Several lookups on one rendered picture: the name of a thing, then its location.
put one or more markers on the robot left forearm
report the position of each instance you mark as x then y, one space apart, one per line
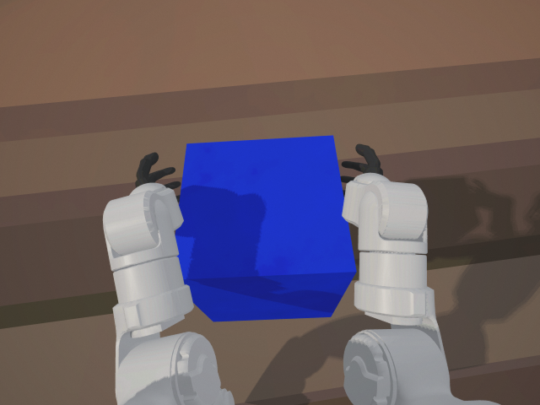
141 244

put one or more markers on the robot left upper arm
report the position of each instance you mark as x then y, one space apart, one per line
179 369

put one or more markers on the robot right upper arm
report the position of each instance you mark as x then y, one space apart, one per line
397 367

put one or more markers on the robot right hand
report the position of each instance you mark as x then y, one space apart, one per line
373 166

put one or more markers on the carton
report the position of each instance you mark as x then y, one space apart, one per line
263 236

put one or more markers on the robot left hand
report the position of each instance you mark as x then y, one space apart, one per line
144 177

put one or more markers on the left robot thigh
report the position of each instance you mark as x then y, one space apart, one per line
224 398

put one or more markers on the robot right forearm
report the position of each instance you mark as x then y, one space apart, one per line
392 221

